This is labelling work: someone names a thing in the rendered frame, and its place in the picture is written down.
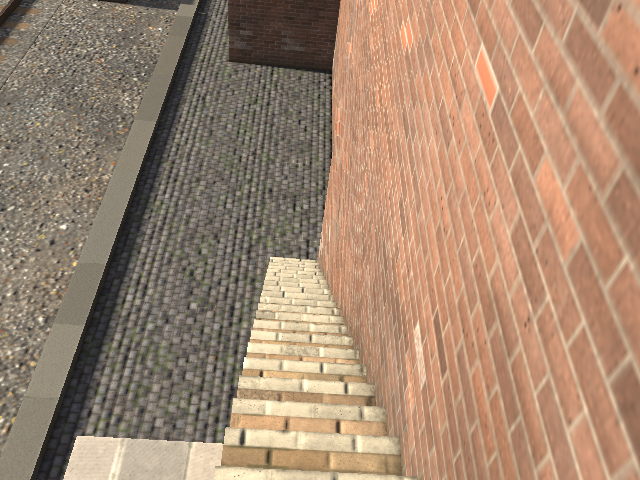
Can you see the stairs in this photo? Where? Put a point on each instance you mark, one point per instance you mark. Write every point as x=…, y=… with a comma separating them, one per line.
x=304, y=409

